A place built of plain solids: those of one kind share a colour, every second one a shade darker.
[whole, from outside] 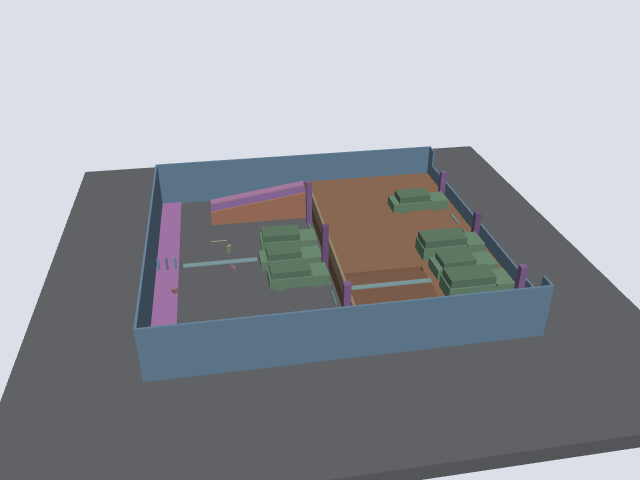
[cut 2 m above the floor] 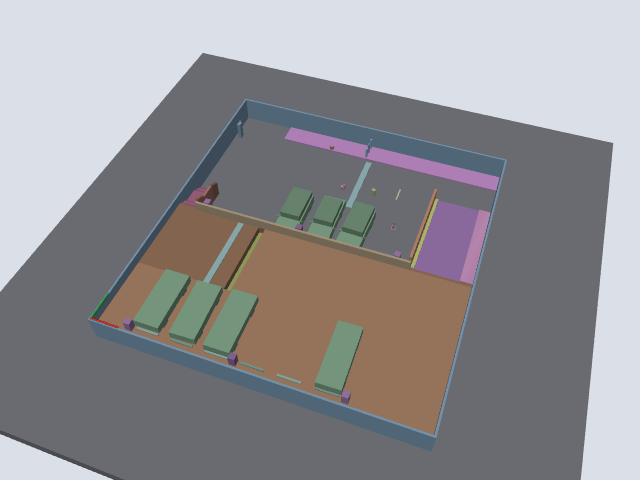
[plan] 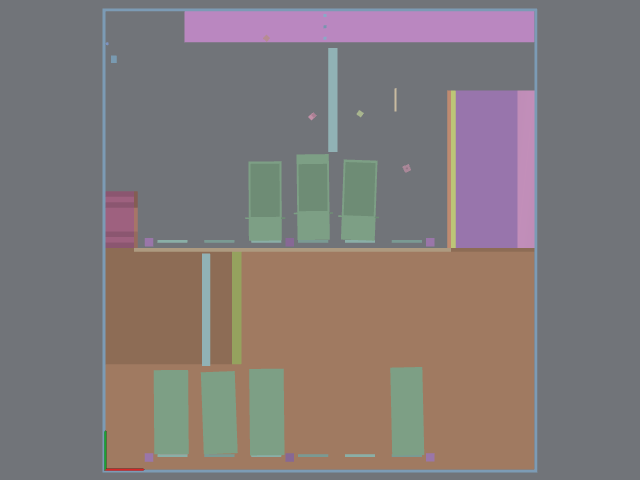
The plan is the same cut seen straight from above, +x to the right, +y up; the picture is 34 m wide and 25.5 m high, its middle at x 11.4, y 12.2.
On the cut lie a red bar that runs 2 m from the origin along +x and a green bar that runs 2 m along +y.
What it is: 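An open-sided split-level car park deck of the 2000s; 22.8 x 24.4 m, two half-decks side by side, the upper one 1.21 m above the lower, 2.54 m to the soffit over the upper one; a stair core of 8 risers of 0.152 m and treads of 0.29 m with a mid landing; a car ramp of 1 in 6.9; drive aisles of 6.12 and 6.58 m, bays of 2.49 x 4.8 m, a walkway of 1.65 m with a kerb of about 0.12 m, a stair door of 0.92 x 2.1 m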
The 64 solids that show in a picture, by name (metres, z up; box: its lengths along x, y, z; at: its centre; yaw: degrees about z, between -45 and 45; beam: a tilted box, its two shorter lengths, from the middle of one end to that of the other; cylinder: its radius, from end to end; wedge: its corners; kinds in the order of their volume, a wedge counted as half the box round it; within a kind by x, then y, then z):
{
 "upper_deck_1": {"box": [6.73, 6.0, 1.26], "at": [3.37, 8.59, 0.58]},
 "upper_deck_2": {"box": [22.79, 5.6, 1.26], "at": [11.39, 2.8, 0.58]},
 "upper_deck_3": {"box": [22.79, 0.2, 1.26], "at": [11.39, 11.68, 0.58]},
 "upper_deck_4": {"box": [15.56, 6.0, 1.26], "at": [15.01, 8.59, 0.58]},
 "car_1": {"box": [1.63, 3.03, 0.57], "at": [3.49, 3.68, 2.59], "yaw": 0.4},
 "car_2": {"box": [1.83, 4.47, 0.91], "at": [3.5, 3.06, 1.85], "yaw": 0.4},
 "car_3": {"box": [1.61, 2.36, 0.44], "at": [6.03, 3.61, 2.35], "yaw": 2.1},
 "car_4": {"box": [1.81, 4.36, 0.74], "at": [6.05, 3.02, 1.76], "yaw": 2.1},
 "car_5": {"box": [1.55, 2.83, 0.5], "at": [8.48, 14.84, 1.2], "yaw": 0.3},
 "car_6": {"box": [1.75, 4.21, 0.77], "at": [8.49, 14.27, 0.56], "yaw": 0.3},
 "car_7": {"box": [1.64, 3.14, 0.55], "at": [8.57, 3.7, 2.58], "yaw": 0.6},
 "car_8": {"box": [1.84, 4.6, 0.91], "at": [8.58, 3.06, 1.85], "yaw": 0.6},
 "car_9": {"box": [1.52, 2.5, 0.51], "at": [11.03, 14.99, 1.14], "yaw": 0.7},
 "car_10": {"box": [1.72, 4.55, 0.71], "at": [11.04, 14.48, 0.53], "yaw": 0.7},
 "car_11": {"box": [1.8, 4.26, 0.85], "at": [13.48, 14.32, 0.61], "yaw": -2.0},
 "car_12": {"box": [1.6, 2.84, 0.53], "at": [13.5, 14.9, 1.3], "yaw": -2.0},
 "car_13": {"box": [1.51, 2.59, 0.53], "at": [16.02, 3.63, 2.39], "yaw": 1.3},
 "car_14": {"box": [1.71, 4.68, 0.73], "at": [16.04, 3.1, 1.76], "yaw": 1.3},
 "wall_1": {"box": [0.15, 24.65, 3.83], "at": [-0.07, 12.18, 1.87]},
 "wall_2": {"box": [1.15, 0.15, 3.83], "at": [0.42, -0.07, 1.87]},
 "wall_3": {"box": [20.79, 0.15, 2.38], "at": [11.39, -0.07, 1.14]},
 "wall_4": {"box": [23.09, 0.15, 3.83], "at": [11.39, 24.43, 1.87]},
 "wall_5": {"box": [1.15, 0.15, 3.83], "at": [22.36, -0.07, 1.87]},
 "wall_6": {"box": [0.15, 24.65, 3.83], "at": [22.86, 12.18, 1.87]},
 "car_ramp_1": {"wedge": [[18.36, 11.78, -0.05], [18.36, 11.78, 1.21], [18.36, 20.14, -0.05], [18.36, 20.14, 0.0], [22.79, 11.78, -0.05], [22.79, 11.78, 1.21], [22.79, 20.14, -0.05], [22.79, 20.14, 0.0]]},
 "stair_step_1": {"box": [1.52, 0.34, 1.11], "at": [0.76, 11.9, 0.51]},
 "stair_step_2": {"box": [1.52, 0.63, 0.96], "at": [0.76, 12.04, 0.43]},
 "stair_step_3": {"box": [1.52, 0.92, 0.81], "at": [0.76, 12.19, 0.35]},
 "stair_step_4": {"box": [1.52, 2.19, 0.66], "at": [0.76, 12.82, 0.28]},
 "stair_step_5": {"box": [1.52, 2.48, 0.5], "at": [0.76, 12.97, 0.2]},
 "stair_step_6": {"box": [1.52, 2.77, 0.35], "at": [0.76, 13.12, 0.13]},
 "stair_step_7": {"box": [1.52, 3.06, 0.2], "at": [0.76, 13.26, 0.05]},
 "ramp_footway_1": {"wedge": [[21.89, 11.78, -0.05], [21.89, 11.78, 1.33], [21.89, 20.14, -0.05], [21.89, 20.14, 0.12], [22.79, 11.78, -0.05], [22.79, 11.78, 1.33], [22.79, 20.14, -0.05], [22.79, 20.14, 0.12]]},
 "walkway_1": {"box": [18.59, 1.65, 0.17], "at": [13.49, 23.52, 0.03]},
 "column_1": {"box": [0.45, 0.45, 2.59], "at": [2.32, 0.65, 2.46]},
 "column_2": {"box": [0.45, 0.45, 3.8], "at": [2.32, 12.08, 1.85]},
 "column_3": {"box": [0.45, 0.45, 2.59], "at": [9.79, 0.65, 2.46]},
 "column_4": {"box": [0.45, 0.45, 3.8], "at": [9.79, 12.08, 1.85]},
 "column_5": {"box": [0.45, 0.45, 2.59], "at": [17.26, 0.65, 2.46]},
 "column_6": {"box": [0.45, 0.45, 3.8], "at": [17.26, 12.08, 1.85]},
 "split_parapet_1": {"box": [16.84, 0.2, 1.14], "at": [9.94, 11.68, 1.73]},
 "drain_bed_1": {"box": [0.52, 6.0, 0.71], "at": [6.98, 8.59, 0.31]},
 "ramp_guard_1": {"wedge": [[18.16, 11.78, -0.05], [18.16, 11.78, 2.38], [18.16, 20.14, -0.05], [18.16, 20.14, 1.17], [18.36, 11.78, -0.05], [18.36, 11.78, 2.38], [18.36, 20.14, -0.05], [18.36, 20.14, 1.17]]},
 "ramp_kerb_1": {"wedge": [[18.36, 11.78, -0.05], [18.36, 11.78, 1.33], [18.36, 20.14, -0.05], [18.36, 20.14, 0.12], [18.61, 11.78, -0.05], [18.61, 11.78, 1.33], [18.61, 20.14, -0.05], [18.61, 20.14, 0.12]]},
 "stair_guard_1": {"wedge": [[1.52, 11.78, -0.05], [1.52, 11.78, 2.26], [1.52, 12.65, -0.05], [1.52, 12.65, 1.81], [1.72, 11.78, -0.05], [1.72, 11.78, 2.26], [1.72, 12.65, -0.05], [1.72, 12.65, 1.81]]},
 "stair_guard_2": {"wedge": [[1.52, 13.92, -0.05], [1.52, 13.92, 1.66], [1.52, 14.79, -0.05], [1.52, 14.79, 1.2], [1.72, 13.92, -0.05], [1.72, 13.92, 1.66], [1.72, 14.79, -0.05], [1.72, 14.79, 1.2]]},
 "stair_guard_3": {"box": [0.2, 1.27, 1.71], "at": [1.62, 13.29, 0.8]},
 "hump_1": {"box": [0.45, 5.98, 0.11], "at": [5.35, 8.49, 1.22]},
 "hump_2": {"box": [0.49, 5.52, 0.12], "at": [12.08, 19.64, 0.01]},
 "wheelstop_1": {"box": [1.6, 0.15, 0.15], "at": [3.56, 0.75, 1.24]},
 "wheelstop_2": {"box": [1.6, 0.15, 0.15], "at": [3.56, 12.13, 0.03]},
 "wheelstop_3": {"box": [1.6, 0.15, 0.15], "at": [6.05, 0.75, 1.24]},
 "wheelstop_4": {"box": [1.6, 0.15, 0.15], "at": [6.05, 12.13, 0.03]},
 "wheelstop_5": {"box": [1.6, 0.15, 0.15], "at": [8.54, 0.75, 1.24]},
 "wheelstop_6": {"box": [1.6, 0.15, 0.15], "at": [8.54, 12.13, 0.03]},
 "wheelstop_7": {"box": [1.6, 0.15, 0.15], "at": [11.04, 0.75, 1.24]},
 "wheelstop_8": {"box": [1.6, 0.15, 0.15], "at": [11.04, 12.13, 0.03]},
 "wheelstop_9": {"box": [1.6, 0.15, 0.15], "at": [13.53, 0.75, 1.24]},
 "wheelstop_10": {"box": [1.6, 0.15, 0.15], "at": [13.53, 12.13, 0.03]},
 "wheelstop_11": {"box": [1.6, 0.15, 0.15], "at": [16.02, 0.75, 1.24]},
 "wheelstop_12": {"box": [1.6, 0.15, 0.15], "at": [16.02, 12.13, 0.03]},
 "pay_station_1": {"box": [0.3, 0.4, 1.5], "at": [0.45, 21.8, 0.7]},
 "wet_floor_sign_1": {"box": [0.3, 0.28, 0.65], "at": [13.53, 18.91, 0.28], "yaw": -34.4},
 "cable_cover_1": {"box": [0.11, 1.24, 0.08], "at": [15.41, 19.64, -0.02]}
}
